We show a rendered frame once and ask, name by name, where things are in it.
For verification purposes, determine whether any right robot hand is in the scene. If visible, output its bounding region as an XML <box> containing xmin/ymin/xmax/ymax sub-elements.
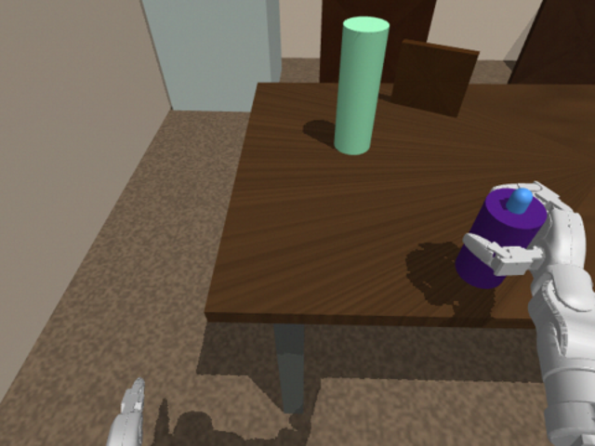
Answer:
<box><xmin>463</xmin><ymin>181</ymin><xmax>586</xmax><ymax>278</ymax></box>

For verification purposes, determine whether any table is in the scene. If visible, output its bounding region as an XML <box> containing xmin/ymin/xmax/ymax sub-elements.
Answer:
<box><xmin>204</xmin><ymin>83</ymin><xmax>595</xmax><ymax>414</ymax></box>

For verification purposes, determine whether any right robot arm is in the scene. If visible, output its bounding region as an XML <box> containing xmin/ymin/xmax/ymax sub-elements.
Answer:
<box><xmin>528</xmin><ymin>264</ymin><xmax>595</xmax><ymax>446</ymax></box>

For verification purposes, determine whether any left robot hand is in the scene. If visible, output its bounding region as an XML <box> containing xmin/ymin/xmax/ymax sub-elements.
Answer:
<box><xmin>106</xmin><ymin>377</ymin><xmax>145</xmax><ymax>446</ymax></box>

